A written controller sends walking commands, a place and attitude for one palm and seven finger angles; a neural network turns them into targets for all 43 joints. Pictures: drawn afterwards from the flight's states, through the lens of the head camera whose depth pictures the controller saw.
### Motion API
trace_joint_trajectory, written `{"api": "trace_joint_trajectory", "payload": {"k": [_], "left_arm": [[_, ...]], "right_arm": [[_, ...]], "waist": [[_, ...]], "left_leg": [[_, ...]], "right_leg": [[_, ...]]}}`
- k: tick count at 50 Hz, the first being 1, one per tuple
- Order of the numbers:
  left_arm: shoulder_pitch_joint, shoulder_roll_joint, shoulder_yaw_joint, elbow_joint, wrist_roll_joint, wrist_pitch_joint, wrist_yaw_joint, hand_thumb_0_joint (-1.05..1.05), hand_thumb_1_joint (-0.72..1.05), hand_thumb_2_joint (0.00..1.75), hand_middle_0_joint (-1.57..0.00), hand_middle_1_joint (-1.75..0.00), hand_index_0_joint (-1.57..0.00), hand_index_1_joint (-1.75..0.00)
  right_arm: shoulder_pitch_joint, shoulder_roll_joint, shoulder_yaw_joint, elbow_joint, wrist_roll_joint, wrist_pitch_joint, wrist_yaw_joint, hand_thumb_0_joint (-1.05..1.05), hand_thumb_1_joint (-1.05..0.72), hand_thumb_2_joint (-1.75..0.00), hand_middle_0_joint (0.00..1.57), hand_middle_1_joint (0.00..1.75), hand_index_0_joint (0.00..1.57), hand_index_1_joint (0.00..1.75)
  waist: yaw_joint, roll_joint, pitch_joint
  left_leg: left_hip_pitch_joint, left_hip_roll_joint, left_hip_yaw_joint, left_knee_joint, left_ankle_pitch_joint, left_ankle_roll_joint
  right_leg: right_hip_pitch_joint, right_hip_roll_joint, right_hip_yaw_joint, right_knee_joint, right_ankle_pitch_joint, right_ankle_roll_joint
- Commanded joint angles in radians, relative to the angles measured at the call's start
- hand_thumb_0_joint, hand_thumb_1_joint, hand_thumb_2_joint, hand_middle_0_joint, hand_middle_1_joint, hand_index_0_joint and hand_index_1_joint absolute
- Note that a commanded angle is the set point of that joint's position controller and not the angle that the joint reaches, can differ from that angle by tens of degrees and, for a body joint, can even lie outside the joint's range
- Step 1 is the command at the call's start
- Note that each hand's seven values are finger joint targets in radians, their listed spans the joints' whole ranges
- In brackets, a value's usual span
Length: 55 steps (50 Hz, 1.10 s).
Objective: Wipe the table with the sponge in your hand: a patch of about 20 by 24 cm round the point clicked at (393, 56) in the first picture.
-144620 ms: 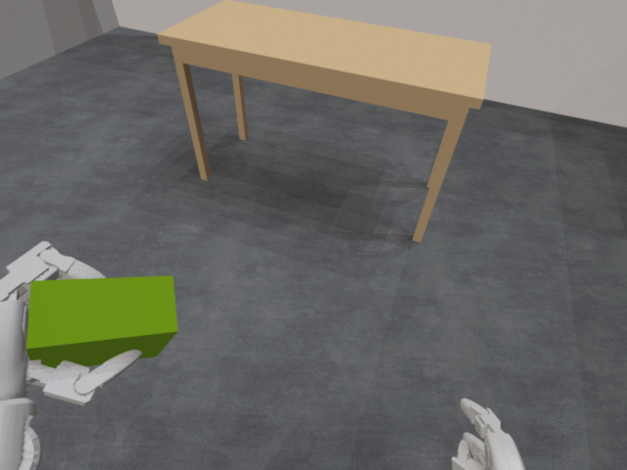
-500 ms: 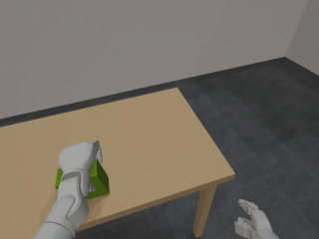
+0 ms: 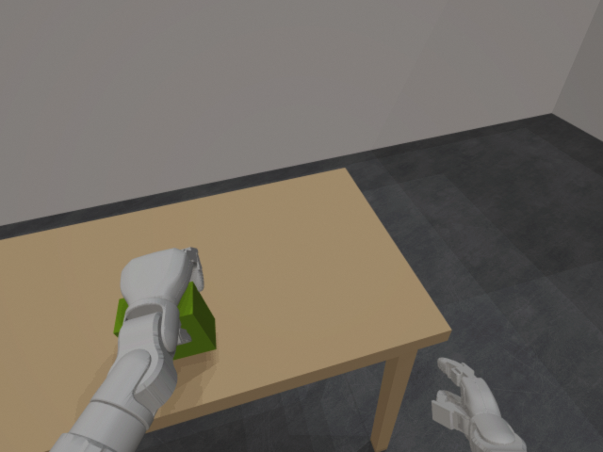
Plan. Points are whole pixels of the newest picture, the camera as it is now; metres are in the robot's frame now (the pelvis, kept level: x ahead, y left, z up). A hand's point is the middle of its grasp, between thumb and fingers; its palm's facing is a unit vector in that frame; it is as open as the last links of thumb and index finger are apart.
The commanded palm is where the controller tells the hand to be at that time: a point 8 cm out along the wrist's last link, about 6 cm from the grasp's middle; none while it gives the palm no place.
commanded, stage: lift the sponge slowly off the table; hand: left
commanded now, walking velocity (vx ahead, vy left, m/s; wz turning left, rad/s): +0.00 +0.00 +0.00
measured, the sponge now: (174, 330) +0.28 +0.25 +0.00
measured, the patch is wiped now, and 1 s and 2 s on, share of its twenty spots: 1.00 1.00 1.00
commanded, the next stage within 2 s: bring the sponge back beside the body in 0.98 s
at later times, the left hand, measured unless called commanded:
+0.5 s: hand (167, 279) +0.30 +0.23 +0.10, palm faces +0.04 -0.11 -0.99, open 9.7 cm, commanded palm +0.27 +0.23 +0.16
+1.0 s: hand (162, 265) +0.30 +0.23 +0.12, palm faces +0.06 -0.10 -0.99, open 9.7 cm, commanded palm +0.27 +0.23 +0.19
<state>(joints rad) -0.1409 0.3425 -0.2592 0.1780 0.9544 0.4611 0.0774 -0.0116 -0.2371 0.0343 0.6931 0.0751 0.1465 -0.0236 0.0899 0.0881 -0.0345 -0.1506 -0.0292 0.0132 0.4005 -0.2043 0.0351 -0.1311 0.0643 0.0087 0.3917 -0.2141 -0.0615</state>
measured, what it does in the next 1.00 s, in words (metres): stands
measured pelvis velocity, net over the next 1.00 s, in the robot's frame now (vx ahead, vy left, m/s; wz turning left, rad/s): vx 0.00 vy -0.01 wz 0.00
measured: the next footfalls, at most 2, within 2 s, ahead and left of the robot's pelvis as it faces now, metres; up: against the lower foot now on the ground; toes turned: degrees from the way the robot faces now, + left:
none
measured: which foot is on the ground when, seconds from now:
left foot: down 0.00-1.00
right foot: down 0.00-1.00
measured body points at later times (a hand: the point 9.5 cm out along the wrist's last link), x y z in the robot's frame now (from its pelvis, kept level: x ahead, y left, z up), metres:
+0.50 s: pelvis +0.01 -0.01 +0.00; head -0.02 -0.05 +0.45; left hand +0.29 +0.24 +0.15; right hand +0.25 -0.22 -0.08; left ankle +0.01 +0.10 -0.74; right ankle +0.00 -0.08 -0.74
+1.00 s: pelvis +0.00 -0.01 +0.00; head -0.03 -0.05 +0.45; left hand +0.29 +0.23 +0.18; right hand +0.25 -0.20 -0.08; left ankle +0.01 +0.10 -0.74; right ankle +0.00 -0.08 -0.74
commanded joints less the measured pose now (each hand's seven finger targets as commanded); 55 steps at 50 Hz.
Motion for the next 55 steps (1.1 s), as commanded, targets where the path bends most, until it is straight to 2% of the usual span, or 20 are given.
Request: {"api": "trace_joint_trajectory", "payload": {"k": [1,2,4,5,9,12,14,15,19,23,26,29,32,33,34,38,39,43,48,55], "left_arm": [[-0.384,0.191,0.127,-0.224,0.043,-0.011,0.035,0.0,0.1,1.3,-1.2,-1.6,-1.2,-1.6],[-0.366,0.171,0.112,-0.235,0.04,-0.014,0.029,0.0,0.1,1.3,-1.2,-1.6,-1.2,-1.6],[-0.347,0.196,0.133,-0.256,0.039,-0.014,0.02,0.0,0.1,1.3,-1.2,-1.6,-1.2,-1.6],[-0.342,0.163,0.105,-0.257,0.03,-0.014,0.017,0.0,0.1,1.3,-1.2,-1.6,-1.2,-1.6],[-0.364,0.215,0.145,-0.262,0.038,-0.005,0.008,0.0,0.1,1.3,-1.2,-1.6,-1.2,-1.6],[-0.37,0.208,0.14,-0.257,0.029,-0.004,0.004,0.0,0.1,1.3,-1.2,-1.6,-1.2,-1.6],[-0.378,0.269,0.19,-0.286,0.034,-0.002,0.004,0.0,0.1,1.3,-1.2,-1.6,-1.2,-1.6],[-0.387,0.229,0.157,-0.295,0.029,-0.004,0.003,0.0,0.1,1.3,-1.2,-1.6,-1.2,-1.6],[-0.353,0.27,0.193,-0.326,0.026,0.002,-0.007,0.0,0.1,1.3,-1.2,-1.6,-1.2,-1.6],[-0.32,0.233,0.156,-0.338,0.015,0.018,-0.029,0.0,0.1,1.3,-1.2,-1.6,-1.2,-1.6],[-0.354,0.257,0.169,-0.323,0.014,0.031,-0.044,0.0,0.1,1.3,-1.2,-1.6,-1.2,-1.6],[-0.35,0.282,0.184,-0.379,0.015,0.031,-0.057,0.0,0.1,1.3,-1.2,-1.6,-1.2,-1.6],[-0.38,0.242,0.142,-0.398,0.018,0.018,-0.064,0.0,0.1,1.3,-1.2,-1.6,-1.2,-1.6],[-0.364,0.261,0.165,-0.404,0.017,0.018,-0.062,0.0,0.1,1.3,-1.2,-1.6,-1.2,-1.6],[-0.36,0.294,0.193,-0.426,0.02,0.02,-0.063,0.0,0.1,1.3,-1.2,-1.6,-1.2,-1.6],[-0.4,0.293,0.188,-0.369,0.029,0.04,-0.062,0.0,0.1,1.3,-1.2,-1.6,-1.2,-1.6],[-0.407,0.306,0.196,-0.392,0.03,0.048,-0.064,0.0,0.1,1.3,-1.2,-1.6,-1.2,-1.6],[-0.393,0.279,0.172,-0.392,0.015,0.067,-0.076,0.0,0.1,1.3,-1.2,-1.6,-1.2,-1.6],[-0.416,0.263,0.141,-0.319,0.02,0.093,-0.107,0.0,0.1,1.3,-1.2,-1.6,-1.2,-1.6],[-0.422,0.304,0.184,-0.384,0.021,0.035,-0.111,0.0,0.1,1.3,-1.2,-1.6,-1.2,-1.6]], "right_arm": [[-0.225,-0.112,-0.029,-0.172,0.0,-0.052,-0.01,0.0,-0.9,-0.9,0.2,0.3,0.2,0.3],[-0.224,-0.111,-0.031,-0.177,-0.002,-0.054,-0.008,0.0,-0.9,-0.9,0.2,0.3,0.2,0.3],[-0.225,-0.116,-0.031,-0.182,-0.002,-0.054,-0.005,0.0,-0.9,-0.9,0.2,0.3,0.2,0.3],[-0.226,-0.11,-0.031,-0.187,0.0,-0.055,-0.005,0.0,-0.9,-0.9,0.2,0.3,0.2,0.3],[-0.233,-0.121,-0.029,-0.18,-0.002,-0.054,-0.004,0.0,-0.9,-0.9,0.2,0.3,0.2,0.3],[-0.236,-0.116,-0.027,-0.178,-0.001,-0.056,-0.009,0.0,-0.9,-0.9,0.2,0.3,0.2,0.3],[-0.24,-0.124,-0.028,-0.177,-0.002,-0.055,-0.01,0.0,-0.9,-0.9,0.2,0.3,0.2,0.3],[-0.241,-0.115,-0.027,-0.181,-0.001,-0.058,-0.011,0.0,-0.9,-0.9,0.2,0.3,0.2,0.3],[-0.248,-0.121,-0.028,-0.181,-0.001,-0.059,-0.005,0.0,-0.9,-0.9,0.2,0.3,0.2,0.3],[-0.257,-0.117,-0.026,-0.184,0.0,-0.058,-0.002,0.0,-0.9,-0.9,0.2,0.3,0.2,0.3],[-0.257,-0.121,-0.023,-0.18,0.002,-0.058,-0.005,0.0,-0.9,-0.9,0.2,0.3,0.2,0.3],[-0.266,-0.123,-0.022,-0.193,0.0,-0.058,-0.006,0.0,-0.9,-0.9,0.2,0.3,0.2,0.3],[-0.263,-0.114,-0.018,-0.189,0.0,-0.059,-0.004,0.0,-0.9,-0.9,0.2,0.3,0.2,0.3],[-0.262,-0.115,-0.021,-0.191,-0.002,-0.059,-0.004,0.0,-0.9,-0.9,0.2,0.3,0.2,0.3],[-0.265,-0.12,-0.021,-0.195,-0.003,-0.059,-0.004,0.0,-0.9,-0.9,0.2,0.3,0.2,0.3],[-0.274,-0.115,-0.014,-0.182,0.0,-0.05,-0.006,0.0,-0.9,-0.9,0.2,0.3,0.2,0.3],[-0.28,-0.119,-0.013,-0.189,0.002,-0.051,-0.005,0.0,-0.9,-0.9,0.2,0.3,0.2,0.3],[-0.29,-0.115,-0.013,-0.191,0.003,-0.049,0.001,0.0,-0.9,-0.9,0.2,0.3,0.2,0.3],[-0.289,-0.12,-0.005,-0.188,0.009,-0.042,-0.003,0.0,-0.9,-0.9,0.2,0.3,0.2,0.3],[-0.271,-0.115,-0.01,-0.2,0.004,-0.058,-0.01,0.0,-0.9,-0.9,0.2,0.3,0.2,0.3]], "waist": [[-0.006,-0.043,-0.207],[-0.005,-0.042,-0.217],[0.002,-0.046,-0.231],[-0.003,-0.05,-0.214],[0.003,-0.06,-0.208],[-0.001,-0.085,-0.202],[0.009,-0.057,-0.22],[0.003,-0.054,-0.232],[0.011,-0.04,-0.235],[0.006,-0.049,-0.22],[-0.002,-0.072,-0.189],[0.006,-0.054,-0.221],[-0.008,-0.057,-0.222],[0.005,-0.047,-0.238],[0.007,-0.048,-0.241],[0.004,-0.064,-0.207],[0.007,-0.027,-0.21],[0.01,-0.044,-0.232],[-0.006,-0.077,-0.178],[0.003,-0.048,-0.237]], "left_leg": [[0.076,0.002,-0.072,-0.045,0.174,0.026],[0.078,0.001,-0.069,-0.043,0.185,0.027],[0.088,0.002,-0.078,-0.05,0.2,0.025],[0.079,0.003,-0.073,-0.05,0.188,0.028],[0.084,0.003,-0.076,-0.057,0.19,0.026],[0.072,0.0,-0.068,-0.054,0.184,0.03],[0.087,0.0,-0.074,-0.06,0.198,0.027],[0.083,0.0,-0.064,-0.055,0.203,0.03],[0.093,-0.003,-0.071,-0.053,0.231,0.027],[0.093,-0.004,-0.065,-0.042,0.249,0.029],[0.082,0.0,-0.069,-0.049,0.218,0.031],[0.099,-0.004,-0.071,-0.05,0.241,0.033],[0.106,-0.001,-0.07,-0.043,0.259,0.031],[0.108,-0.001,-0.07,-0.041,0.267,0.033],[0.114,-0.002,-0.076,-0.045,0.264,0.032],[0.087,0.001,-0.073,-0.052,0.236,0.026],[0.093,0.002,-0.077,-0.064,0.229,0.025],[0.091,0.0,-0.073,-0.053,0.254,0.027],[0.065,0.005,-0.075,-0.067,0.187,0.025],[0.088,0.001,-0.078,-0.06,0.188,0.033]], "right_leg": [[0.043,-0.023,0.1,-0.068,0.154,-0.033],[0.052,-0.024,0.1,-0.065,0.171,-0.032],[0.067,-0.022,0.106,-0.068,0.179,-0.034],[0.061,-0.025,0.096,-0.067,0.167,-0.03],[0.065,-0.024,0.111,-0.078,0.17,-0.033],[0.075,-0.03,0.113,-0.081,0.18,-0.027],[0.089,-0.028,0.123,-0.082,0.183,-0.031],[0.099,-0.031,0.11,-0.073,0.199,-0.027],[0.115,-0.031,0.13,-0.075,0.245,-0.032],[0.109,-0.039,0.13,-0.074,0.289,-0.027],[0.087,-0.037,0.126,-0.083,0.232,-0.026],[0.113,-0.036,0.138,-0.078,0.266,-0.028],[0.106,-0.037,0.127,-0.073,0.291,-0.027],[0.121,-0.04,0.131,-0.07,0.308,-0.028],[0.124,-0.033,0.143,-0.074,0.295,-0.031],[0.103,-0.04,0.137,-0.082,0.256,-0.029],[0.103,-0.034,0.144,-0.085,0.223,-0.034],[0.12,-0.042,0.132,-0.071,0.276,-0.03],[0.072,-0.043,0.128,-0.09,0.18,-0.024],[0.102,-0.04,0.133,-0.082,0.17,-0.025]]}}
